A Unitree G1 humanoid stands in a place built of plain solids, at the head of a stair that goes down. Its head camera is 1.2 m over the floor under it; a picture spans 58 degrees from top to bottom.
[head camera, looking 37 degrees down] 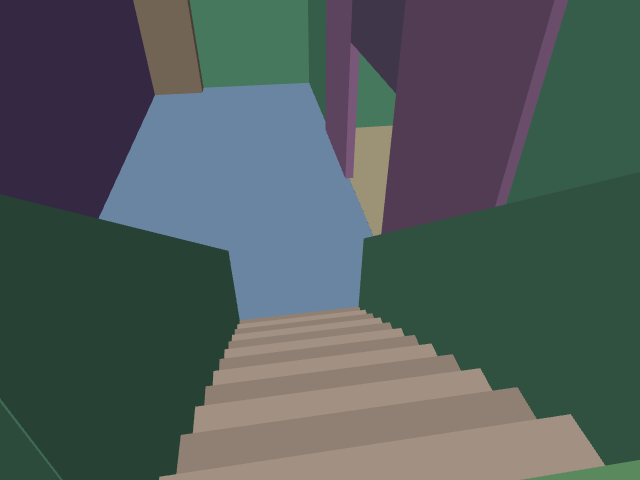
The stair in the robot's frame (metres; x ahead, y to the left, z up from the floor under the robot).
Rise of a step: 0.21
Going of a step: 0.25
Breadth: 1.40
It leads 9 degrees to the left of straight ahead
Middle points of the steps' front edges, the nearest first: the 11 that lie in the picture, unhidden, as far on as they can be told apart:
0.74 -0.19 -0.21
0.99 -0.15 -0.42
1.24 -0.11 -0.62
1.50 -0.07 -0.83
1.75 -0.04 -1.04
2.00 0.00 -1.25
2.25 0.04 -1.46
2.50 0.08 -1.67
2.75 0.11 -1.88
3.00 0.15 -2.09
3.25 0.19 -2.30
